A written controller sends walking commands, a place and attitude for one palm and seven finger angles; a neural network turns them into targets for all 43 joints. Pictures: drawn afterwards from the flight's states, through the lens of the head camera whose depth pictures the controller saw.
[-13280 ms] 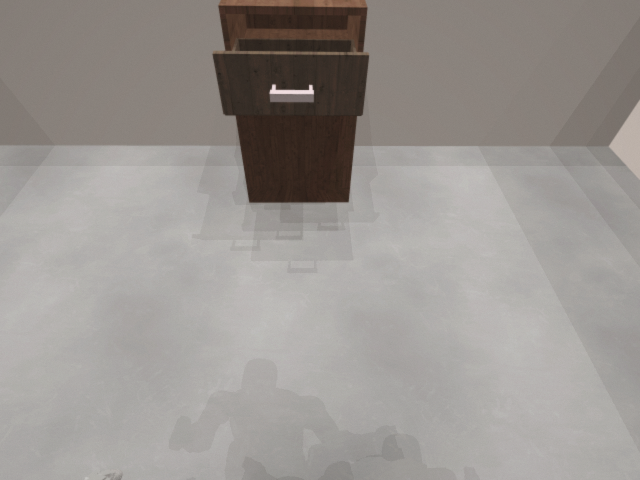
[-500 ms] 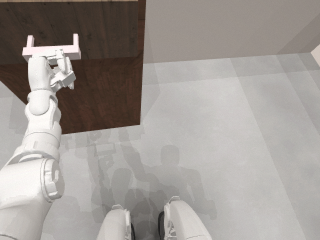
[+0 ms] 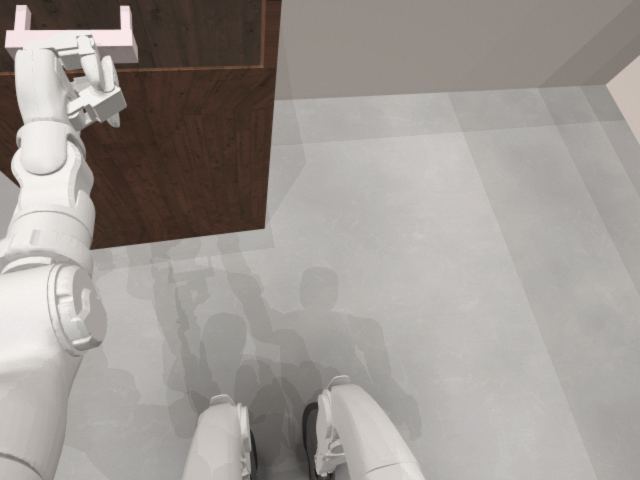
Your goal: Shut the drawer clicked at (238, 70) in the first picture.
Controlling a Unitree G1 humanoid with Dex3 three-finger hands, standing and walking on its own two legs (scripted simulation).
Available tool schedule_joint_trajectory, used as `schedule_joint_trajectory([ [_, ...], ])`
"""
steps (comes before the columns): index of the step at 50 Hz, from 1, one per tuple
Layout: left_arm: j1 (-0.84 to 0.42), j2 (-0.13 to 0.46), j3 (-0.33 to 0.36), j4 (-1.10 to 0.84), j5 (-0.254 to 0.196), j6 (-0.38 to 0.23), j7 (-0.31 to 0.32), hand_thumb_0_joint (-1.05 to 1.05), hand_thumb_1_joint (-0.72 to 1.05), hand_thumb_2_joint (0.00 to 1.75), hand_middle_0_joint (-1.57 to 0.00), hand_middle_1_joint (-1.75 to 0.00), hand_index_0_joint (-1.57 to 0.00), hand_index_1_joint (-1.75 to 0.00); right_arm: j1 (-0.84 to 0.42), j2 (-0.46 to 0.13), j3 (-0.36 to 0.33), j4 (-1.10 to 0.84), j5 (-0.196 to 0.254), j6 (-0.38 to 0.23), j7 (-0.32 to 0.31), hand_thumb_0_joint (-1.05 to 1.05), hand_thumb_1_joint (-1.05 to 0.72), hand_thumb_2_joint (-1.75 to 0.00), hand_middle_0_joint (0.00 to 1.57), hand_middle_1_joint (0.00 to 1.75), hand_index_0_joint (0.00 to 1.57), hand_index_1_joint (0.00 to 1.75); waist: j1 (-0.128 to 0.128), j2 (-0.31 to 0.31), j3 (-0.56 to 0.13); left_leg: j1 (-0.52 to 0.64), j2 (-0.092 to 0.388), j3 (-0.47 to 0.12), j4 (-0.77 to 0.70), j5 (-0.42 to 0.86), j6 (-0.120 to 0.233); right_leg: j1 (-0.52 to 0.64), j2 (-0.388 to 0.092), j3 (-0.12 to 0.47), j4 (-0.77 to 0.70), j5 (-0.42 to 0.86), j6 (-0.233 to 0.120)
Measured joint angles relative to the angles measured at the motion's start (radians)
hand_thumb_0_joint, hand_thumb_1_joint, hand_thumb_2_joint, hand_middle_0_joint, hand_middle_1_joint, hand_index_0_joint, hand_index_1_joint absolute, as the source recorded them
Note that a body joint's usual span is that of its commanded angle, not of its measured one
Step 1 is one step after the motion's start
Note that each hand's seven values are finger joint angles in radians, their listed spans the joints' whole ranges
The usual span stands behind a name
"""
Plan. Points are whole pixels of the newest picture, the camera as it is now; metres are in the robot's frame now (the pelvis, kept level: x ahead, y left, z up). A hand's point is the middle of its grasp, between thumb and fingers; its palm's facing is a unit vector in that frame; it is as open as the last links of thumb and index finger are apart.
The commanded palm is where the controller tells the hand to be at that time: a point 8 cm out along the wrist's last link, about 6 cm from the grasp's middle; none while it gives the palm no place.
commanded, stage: push the drawer shut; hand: left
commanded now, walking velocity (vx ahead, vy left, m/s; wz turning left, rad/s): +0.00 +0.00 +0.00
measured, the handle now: (75, 31) +0.63 +0.21 +0.06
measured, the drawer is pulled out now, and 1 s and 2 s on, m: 0.00 0.00 0.00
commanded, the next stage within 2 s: pull the fist back off the drawer in 0.36 s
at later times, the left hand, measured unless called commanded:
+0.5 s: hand (103, 82) +0.56 +0.18 +0.06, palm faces +0.09 -0.99 -0.06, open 3.4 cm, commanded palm +0.60 +0.19 +0.06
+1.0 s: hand (108, 87) +0.56 +0.18 +0.06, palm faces +0.09 -1.00 -0.02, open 3.2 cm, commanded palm +0.53 +0.19 +0.06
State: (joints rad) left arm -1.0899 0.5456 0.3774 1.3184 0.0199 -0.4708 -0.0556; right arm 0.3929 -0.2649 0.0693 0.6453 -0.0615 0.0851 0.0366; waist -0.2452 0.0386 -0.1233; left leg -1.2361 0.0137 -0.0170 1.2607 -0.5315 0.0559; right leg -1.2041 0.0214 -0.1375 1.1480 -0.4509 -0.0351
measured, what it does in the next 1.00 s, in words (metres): stands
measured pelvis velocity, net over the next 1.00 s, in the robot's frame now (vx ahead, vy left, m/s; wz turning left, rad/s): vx -0.01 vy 0.01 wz -0.02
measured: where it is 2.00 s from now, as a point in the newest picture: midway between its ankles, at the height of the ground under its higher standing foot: (282, 477)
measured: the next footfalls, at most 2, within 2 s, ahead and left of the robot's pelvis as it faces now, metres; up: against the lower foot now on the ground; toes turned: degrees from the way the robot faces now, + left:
none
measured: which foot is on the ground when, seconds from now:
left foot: down 0.00-1.00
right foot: down 0.00-1.00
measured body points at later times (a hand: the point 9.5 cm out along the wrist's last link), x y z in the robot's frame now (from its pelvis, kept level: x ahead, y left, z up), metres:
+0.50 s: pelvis -0.03 +0.00 -0.01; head +0.16 +0.05 +0.40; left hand +0.55 +0.23 +0.07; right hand -0.06 -0.26 -0.10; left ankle +0.02 +0.08 -0.63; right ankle +0.04 -0.11 -0.63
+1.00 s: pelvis -0.01 +0.01 +0.00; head +0.16 +0.05 +0.41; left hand +0.55 +0.23 +0.06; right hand -0.05 -0.25 -0.10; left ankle +0.02 +0.08 -0.63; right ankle +0.04 -0.11 -0.63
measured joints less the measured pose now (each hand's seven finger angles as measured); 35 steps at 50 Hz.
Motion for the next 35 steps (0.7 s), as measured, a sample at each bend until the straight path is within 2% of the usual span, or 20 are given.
schedule_joint_trajectory([
  [8, -0.06, 0.044, -0.026, 0.049, 0.012, 0.019, 0.015, 0.01, 0.62, 0.96, -1.4, -1.6, -1.4, -1.6, 0.0, -0.002, 0.015, 0.006, -0.002, -0.03, -0.005, 0.0, -0.9, -0.9, 0.21, 0.3, 0.2, 0.3, -0.025, -0.002, 0.0, -0.036, 0.0, -0.015, 0.015, 0.015, -0.003, -0.027, -0.001, -0.016, 0.006, 0.015, -0.006],
  [18, -0.108, 0.111, -0.043, 0.078, 0.008, 0.052, -0.007, 0.05, 0.58, 0.96, -1.4, -1.6, -1.4, -1.6, -0.001, -0.014, 0.034, 0.011, 0.009, -0.085, -0.024, 0.0, -0.9, -0.9, 0.21, 0.3, 0.2, 0.3, -0.053, -0.001, -0.001, -0.077, 0.006, -0.014, 0.029, 0.032, -0.001, -0.066, 0.004, -0.016, 0.012, 0.038, -0.005],
  [27, -0.137, 0.13, -0.048, 0.086, 0.007, 0.071, -0.016, 0.06, 0.55, 0.95, -1.4, -1.6, -1.4, -1.6, 0.01, -0.018, 0.044, 0.021, 0.011, -0.118, -0.031, 0.0, -0.9, -0.9, 0.21, 0.3, 0.2, 0.3, -0.056, 0.002, 0.004, -0.097, 0.005, -0.009, 0.033, 0.04, 0.005, -0.086, 0.002, -0.011, 0.015, 0.048, 0.0],
  [35, -0.146, 0.125, -0.035, 0.076, 0.023, 0.079, -0.021, 0.05, 0.52, 0.93, -1.4, -1.6, -1.4, -1.6, 0.021, -0.015, 0.038, 0.013, 0.002, -0.115, -0.019, 0.0, -0.9, -0.9, 0.21, 0.3, 0.2, 0.3, -0.051, 0.003, 0.006, -0.107, 0.002, -0.011, 0.044, 0.037, 0.008, -0.093, 0.001, -0.013, 0.022, 0.045, 0.003],
])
